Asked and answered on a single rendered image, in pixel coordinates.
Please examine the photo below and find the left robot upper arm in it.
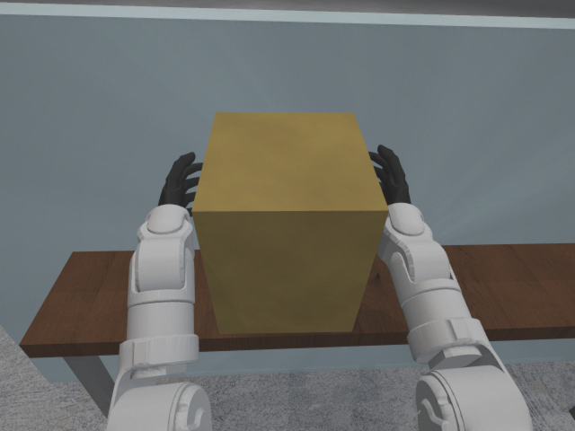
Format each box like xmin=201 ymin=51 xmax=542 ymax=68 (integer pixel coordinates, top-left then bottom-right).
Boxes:
xmin=106 ymin=382 xmax=213 ymax=431

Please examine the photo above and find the right robot hand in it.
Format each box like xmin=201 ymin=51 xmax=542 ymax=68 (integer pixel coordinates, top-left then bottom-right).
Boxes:
xmin=368 ymin=145 xmax=411 ymax=206

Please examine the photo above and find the robot left forearm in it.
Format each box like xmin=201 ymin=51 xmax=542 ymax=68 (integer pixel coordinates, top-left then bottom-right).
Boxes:
xmin=105 ymin=204 xmax=199 ymax=431

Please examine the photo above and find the table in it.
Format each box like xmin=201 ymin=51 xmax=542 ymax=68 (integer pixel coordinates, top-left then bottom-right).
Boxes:
xmin=19 ymin=243 xmax=575 ymax=420

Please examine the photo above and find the right robot upper arm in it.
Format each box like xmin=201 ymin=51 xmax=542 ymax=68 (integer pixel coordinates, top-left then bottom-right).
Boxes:
xmin=416 ymin=365 xmax=532 ymax=431

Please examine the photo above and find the carton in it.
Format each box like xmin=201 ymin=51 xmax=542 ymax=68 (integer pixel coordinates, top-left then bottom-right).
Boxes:
xmin=191 ymin=112 xmax=389 ymax=334

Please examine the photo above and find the left robot hand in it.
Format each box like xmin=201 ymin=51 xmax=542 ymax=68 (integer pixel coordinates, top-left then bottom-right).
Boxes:
xmin=158 ymin=152 xmax=203 ymax=217

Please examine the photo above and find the robot right forearm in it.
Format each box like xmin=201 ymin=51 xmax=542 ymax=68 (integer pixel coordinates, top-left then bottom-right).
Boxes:
xmin=376 ymin=203 xmax=533 ymax=431

